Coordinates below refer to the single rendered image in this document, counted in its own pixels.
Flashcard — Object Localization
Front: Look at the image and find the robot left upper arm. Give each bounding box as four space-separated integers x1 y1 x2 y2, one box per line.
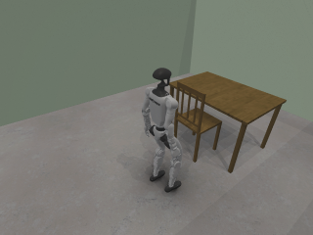
142 86 155 114

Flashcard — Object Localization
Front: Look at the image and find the robot right thigh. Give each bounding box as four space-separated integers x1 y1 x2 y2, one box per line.
162 135 183 167

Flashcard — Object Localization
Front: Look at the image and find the right robot hand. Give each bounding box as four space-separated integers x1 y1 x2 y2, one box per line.
170 148 181 162

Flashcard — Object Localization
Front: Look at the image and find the robot right forearm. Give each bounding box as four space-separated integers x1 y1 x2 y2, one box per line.
165 124 177 150

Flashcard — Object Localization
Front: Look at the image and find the robot left forearm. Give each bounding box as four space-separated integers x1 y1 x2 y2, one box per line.
142 110 151 126

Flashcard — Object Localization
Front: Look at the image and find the robot right upper arm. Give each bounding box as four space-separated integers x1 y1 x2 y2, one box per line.
163 96 178 131

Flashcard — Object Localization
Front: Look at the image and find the robot head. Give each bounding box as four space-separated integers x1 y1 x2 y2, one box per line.
152 68 172 98

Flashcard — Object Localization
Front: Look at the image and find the left robot hand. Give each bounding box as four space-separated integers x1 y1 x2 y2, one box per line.
144 124 152 137

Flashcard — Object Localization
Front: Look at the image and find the table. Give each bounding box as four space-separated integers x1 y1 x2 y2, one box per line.
168 71 287 173

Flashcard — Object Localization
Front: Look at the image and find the chair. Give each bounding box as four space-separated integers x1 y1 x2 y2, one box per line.
174 81 222 163

